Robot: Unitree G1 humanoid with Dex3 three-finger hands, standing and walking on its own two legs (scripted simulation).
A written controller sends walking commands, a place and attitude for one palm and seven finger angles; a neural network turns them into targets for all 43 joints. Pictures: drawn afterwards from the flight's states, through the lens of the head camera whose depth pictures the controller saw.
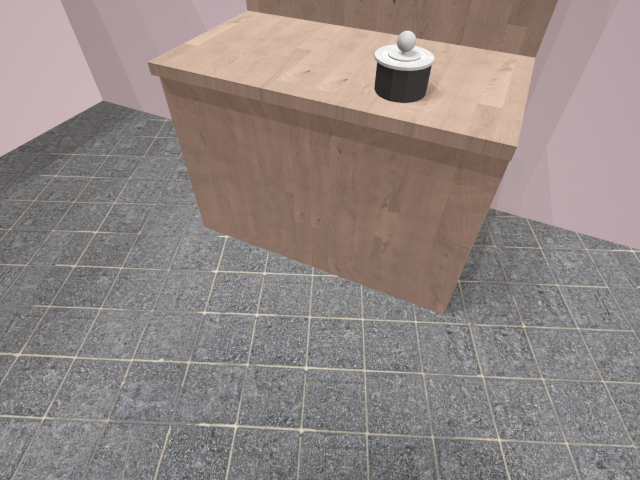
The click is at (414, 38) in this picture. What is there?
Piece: lid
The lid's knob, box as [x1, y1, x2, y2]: [397, 31, 415, 51]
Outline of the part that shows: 404,31 398,36 397,45 401,50 408,51 414,46 415,36 410,31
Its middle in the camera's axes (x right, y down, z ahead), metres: +0.22 -0.51 +1.00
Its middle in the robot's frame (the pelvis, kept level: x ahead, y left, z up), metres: +1.11 -0.17 +0.11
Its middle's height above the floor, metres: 0.89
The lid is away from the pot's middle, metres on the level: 0.00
